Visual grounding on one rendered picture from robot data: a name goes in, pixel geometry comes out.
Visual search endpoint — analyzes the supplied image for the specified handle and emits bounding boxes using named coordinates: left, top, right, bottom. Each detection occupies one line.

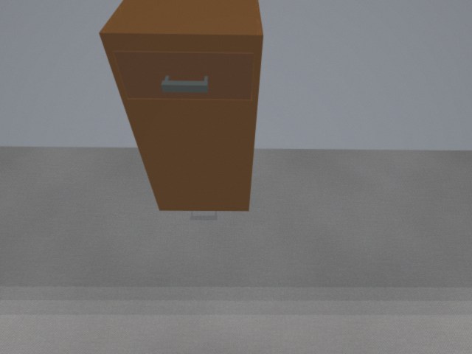
left=161, top=76, right=208, bottom=93

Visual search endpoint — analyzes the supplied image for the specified cabinet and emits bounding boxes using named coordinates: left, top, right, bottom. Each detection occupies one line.
left=99, top=0, right=263, bottom=211

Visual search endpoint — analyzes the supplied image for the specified drawer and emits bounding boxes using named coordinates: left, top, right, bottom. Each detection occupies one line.
left=114, top=50, right=254, bottom=100

